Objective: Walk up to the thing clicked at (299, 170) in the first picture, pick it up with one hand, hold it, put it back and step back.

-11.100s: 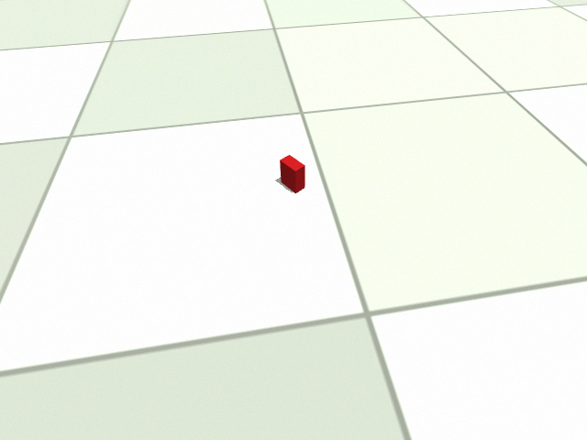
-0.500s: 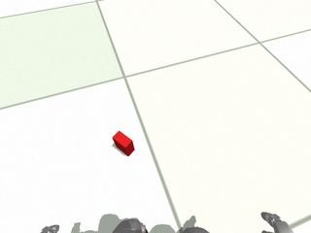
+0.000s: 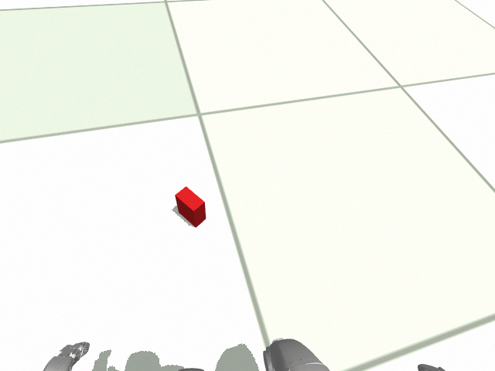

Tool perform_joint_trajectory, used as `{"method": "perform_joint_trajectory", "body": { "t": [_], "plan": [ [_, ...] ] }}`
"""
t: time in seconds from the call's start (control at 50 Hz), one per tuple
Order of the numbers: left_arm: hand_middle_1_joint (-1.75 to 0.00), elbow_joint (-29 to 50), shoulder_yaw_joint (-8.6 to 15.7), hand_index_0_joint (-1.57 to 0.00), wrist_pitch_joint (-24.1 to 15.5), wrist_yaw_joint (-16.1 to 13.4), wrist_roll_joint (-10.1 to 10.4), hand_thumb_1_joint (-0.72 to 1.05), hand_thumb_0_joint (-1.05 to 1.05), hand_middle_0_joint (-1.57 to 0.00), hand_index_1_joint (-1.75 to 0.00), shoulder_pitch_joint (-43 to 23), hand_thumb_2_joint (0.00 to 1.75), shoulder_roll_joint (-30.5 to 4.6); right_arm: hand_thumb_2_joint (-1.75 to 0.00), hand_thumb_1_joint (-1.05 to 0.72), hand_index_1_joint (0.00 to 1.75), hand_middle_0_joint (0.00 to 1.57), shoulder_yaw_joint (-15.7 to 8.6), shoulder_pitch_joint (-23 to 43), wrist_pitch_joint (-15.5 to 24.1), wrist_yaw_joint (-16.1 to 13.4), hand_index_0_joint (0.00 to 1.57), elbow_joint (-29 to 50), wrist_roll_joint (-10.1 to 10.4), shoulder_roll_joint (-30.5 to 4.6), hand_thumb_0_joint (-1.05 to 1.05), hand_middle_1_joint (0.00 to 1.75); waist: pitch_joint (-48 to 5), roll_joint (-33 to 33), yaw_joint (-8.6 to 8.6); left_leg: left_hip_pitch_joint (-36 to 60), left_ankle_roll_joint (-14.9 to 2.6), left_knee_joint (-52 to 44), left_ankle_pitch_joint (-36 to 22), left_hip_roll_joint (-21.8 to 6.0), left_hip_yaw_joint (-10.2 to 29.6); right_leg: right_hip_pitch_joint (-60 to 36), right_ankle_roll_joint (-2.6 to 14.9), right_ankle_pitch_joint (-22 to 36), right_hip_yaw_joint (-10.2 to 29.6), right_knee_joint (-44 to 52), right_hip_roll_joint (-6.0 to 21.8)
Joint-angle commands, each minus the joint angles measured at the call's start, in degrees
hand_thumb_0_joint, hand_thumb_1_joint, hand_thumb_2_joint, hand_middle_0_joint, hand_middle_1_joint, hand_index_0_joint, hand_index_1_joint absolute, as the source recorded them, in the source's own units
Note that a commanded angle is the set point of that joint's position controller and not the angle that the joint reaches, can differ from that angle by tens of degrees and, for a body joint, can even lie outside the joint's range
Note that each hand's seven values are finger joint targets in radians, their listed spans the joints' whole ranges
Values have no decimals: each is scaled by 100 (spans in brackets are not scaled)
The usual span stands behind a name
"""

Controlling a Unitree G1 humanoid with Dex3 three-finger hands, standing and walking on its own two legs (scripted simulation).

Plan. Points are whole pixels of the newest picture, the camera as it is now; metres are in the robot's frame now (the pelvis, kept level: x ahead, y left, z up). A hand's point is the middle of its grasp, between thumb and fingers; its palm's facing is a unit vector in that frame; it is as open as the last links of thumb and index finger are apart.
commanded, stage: walk up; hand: left
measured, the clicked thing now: (191, 207) +0.78 +0.22 -0.69
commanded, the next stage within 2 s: stand in 1.40 s
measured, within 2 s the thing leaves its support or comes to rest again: neither
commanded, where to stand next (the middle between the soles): +0.41 -0.01 m, yaw +0 degrees
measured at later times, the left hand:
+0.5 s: hand out of the picture +0.01 +0.24 -0.14, palm faces +0.01 -0.91 -0.41, open 7.4 cm
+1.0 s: hand out of the picture +0.04 +0.25 -0.15, palm faces +0.06 -0.93 -0.36, open 7.4 cm
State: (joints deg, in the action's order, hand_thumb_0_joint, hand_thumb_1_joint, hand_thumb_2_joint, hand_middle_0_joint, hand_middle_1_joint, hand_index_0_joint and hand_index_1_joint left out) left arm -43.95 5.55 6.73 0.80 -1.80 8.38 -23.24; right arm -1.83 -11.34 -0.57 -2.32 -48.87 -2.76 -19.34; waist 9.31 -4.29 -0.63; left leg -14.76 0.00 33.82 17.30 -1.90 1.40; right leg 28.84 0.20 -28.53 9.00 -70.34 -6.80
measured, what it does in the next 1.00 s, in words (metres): steps on the spot: right foot, then left foot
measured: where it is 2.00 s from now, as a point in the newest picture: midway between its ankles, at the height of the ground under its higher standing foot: outside the picture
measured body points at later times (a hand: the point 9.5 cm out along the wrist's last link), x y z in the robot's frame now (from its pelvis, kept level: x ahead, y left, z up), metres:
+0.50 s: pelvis -0.07 -0.04 -0.01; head -0.05 -0.05 +0.44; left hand +0.01 +0.29 -0.11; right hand -0.01 -0.35 -0.14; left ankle -0.06 +0.09 -0.73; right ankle -0.09 -0.18 -0.73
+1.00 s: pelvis -0.04 -0.02 +0.00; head -0.04 -0.01 +0.45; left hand +0.04 +0.30 -0.12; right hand +0.05 -0.32 -0.12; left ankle -0.04 +0.11 -0.73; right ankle -0.05 -0.16 -0.73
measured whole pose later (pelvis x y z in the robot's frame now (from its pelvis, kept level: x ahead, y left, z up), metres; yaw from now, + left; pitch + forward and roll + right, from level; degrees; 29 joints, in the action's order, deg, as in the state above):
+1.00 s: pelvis -0.04 -0.02 +0.00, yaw +1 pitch -3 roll +0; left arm -58.2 2.3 -0.8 0.0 -0.2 7.3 -21.9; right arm -2.2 -9.7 0.2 1.0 -58.0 -1.8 -20.2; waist 3.7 -1.3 -1.2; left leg -12.8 0.1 32.4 17.0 0.5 1.6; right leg 10.9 -0.6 -19.0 -0.2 -32.6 3.6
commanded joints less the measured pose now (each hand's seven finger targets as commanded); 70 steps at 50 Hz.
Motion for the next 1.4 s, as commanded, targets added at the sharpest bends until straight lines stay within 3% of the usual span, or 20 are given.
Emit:
{"method": "perform_joint_trajectory", "body": {
  "t": [0.0,0.08,0.14,0.16,0.18,0.2,0.22,0.28,0.38,0.44,0.48,0.5,0.52,0.62,0.68,0.72,0.86,0.9,1.12,1.38],
  "plan": [
    [-30,403,359,-20,-224,-4,20,90,0,-20,-30,198,90,-948,-90,-90,30,20,-571,90,240,-115,20,517,52,-1686,0,30,-936,1284,33,812,-1069,-808,-2377,-1103,810,62,-159,239,126,322,230],
    [-30,224,158,-20,-500,29,66,90,0,-20,-30,179,90,-894,-90,-90,30,20,-558,166,186,21,20,574,37,-1755,0,30,-1227,1883,242,903,-1145,-746,-568,-1018,574,-840,-180,-64,-616,2942,673],
    [-30,-475,236,-20,-696,-61,64,90,0,-20,-30,1056,90,-822,-90,-90,30,20,-501,286,1,117,20,538,47,-1765,0,30,-1275,1603,-170,120,-905,319,-687,-754,163,-2194,-7,890,-1105,5052,419],
    [-30,-636,317,-20,-751,-99,-4,90,0,-20,-30,1146,90,-1150,-90,-90,30,20,-404,175,-25,122,20,564,91,-1393,0,30,-1195,757,-168,-645,-592,1138,-226,-438,48,-2619,103,1105,-304,5017,668],
    [-30,-510,393,-20,-805,-123,-84,90,0,-20,-30,1022,90,-1582,-90,-90,30,20,-256,200,-11,127,20,733,172,-979,0,30,-953,-673,-119,-1872,-172,1678,1295,220,17,-2595,468,1073,1654,5167,1792],
    [-30,-274,407,-20,-792,-126,-73,90,0,-20,-30,521,90,-1846,-90,-90,30,20,-330,418,-29,59,20,730,172,-1229,0,30,-743,-299,-204,-1368,-3,1946,1676,139,647,-1136,1210,-159,2284,5442,2667],
    [-30,-176,359,-20,-775,-126,-85,90,0,-20,-30,2,90,-1970,-90,-90,30,20,-463,459,-28,43,20,515,184,-1518,0,30,-316,-498,-135,-672,26,2257,1627,74,804,30,1407,-707,2526,5621,2796],
    [-30,-248,239,-20,-874,-162,-34,90,0,-20,-30,-224,90,-1379,-90,-90,30,20,-401,195,12,134,20,176,272,-1434,0,30,-18,-357,89,-1020,13,2165,836,269,714,-739,926,509,821,5151,1907],
    [-30,-433,273,-20,-927,-155,-34,90,0,-20,-30,307,90,-1468,-90,-90,30,20,-331,258,139,228,20,92,135,-1325,0,30,-406,-769,-211,-881,83,605,1231,175,272,-1696,1041,1121,775,4904,2066],
    [-30,-362,145,-20,-849,-142,75,90,0,-20,-30,13,90,-1297,-90,-90,30,20,-397,-246,237,235,20,-213,114,-1278,0,30,-828,-471,138,419,-66,-1235,60,374,3,-1577,742,2222,194,4109,1823],
    [-30,-318,-15,-20,-854,-161,165,90,0,-20,-30,199,90,-736,-90,-90,30,20,-532,-407,330,190,20,-234,13,-1672,0,30,-1318,996,88,1446,-529,-1602,-1462,-931,2027,-766,140,2052,-592,2447,972],
    [-30,-421,20,-20,-813,-212,226,90,0,-20,-30,28,90,-844,-90,-90,30,20,-541,-84,318,208,20,-137,52,-1959,0,30,-1128,1242,19,1009,-1146,-1571,-973,-1442,2697,-548,70,-137,-945,2465,668],
    [-30,-503,70,-20,-825,-225,204,90,0,-20,-30,-61,90,-1073,-90,-90,30,20,-559,-32,297,238,20,-182,68,-1998,0,30,-922,1172,68,507,-1458,-1542,-609,-1567,2744,-882,113,-511,-694,2453,867],
    [-30,-799,13,-20,-1008,-192,172,90,0,-20,-30,391,90,-859,-90,-90,30,20,-345,509,226,239,20,-132,202,-1342,0,30,-938,1147,-301,64,-516,-572,-2183,-520,878,-2182,119,1747,-950,4521,833],
    [-30,-959,165,-20,-1051,-278,66,90,0,-20,-30,620,90,-1502,-90,-90,30,20,-243,434,137,216,20,2,265,-985,0,30,-1175,41,-282,-1072,-52,765,-30,428,409,-2932,863,1836,1127,5213,2335],
    [-30,-709,170,-20,-1057,-239,-3,90,0,-20,-30,-170,90,-1638,-90,-90,30,20,-366,75,60,218,20,-218,174,-1249,0,30,-636,-39,-41,-662,-24,1537,1560,97,490,-1599,1548,776,1640,5463,3060],
    [-30,-751,-24,-20,-975,-171,127,90,0,-20,-30,-487,90,-1085,-90,-90,30,20,-401,-216,236,253,20,-565,91,-1266,0,30,-971,65,178,780,-222,-1080,-1510,-178,560,-1375,266,2784,-644,3822,1503],
    [-30,-852,-80,-20,-885,-150,240,90,0,-20,-30,-348,90,-863,-90,-90,30,20,-409,408,265,235,20,-442,118,-1602,0,30,-922,778,-131,160,-790,-1471,-914,-1081,1612,-1491,23,854,-1076,3542,836],
    [-30,-1319,-141,-20,-949,-177,195,90,0,-20,-30,-384,90,-1000,-90,-90,30,20,-283,799,233,204,20,-689,232,-1317,0,30,-1437,899,-38,736,-281,-929,-2720,-531,597,-2420,116,2860,-839,4460,1250],
    [-30,-1624,-242,-20,-904,-154,149,90,0,-20,-30,-571,90,-904,-90,-90,30,20,-185,1022,192,231,20,-916,250,-1158,0,30,-1068,278,84,928,-152,-1310,-2042,-439,493,-2171,113,2919,-556,5098,1464]
  ]
}}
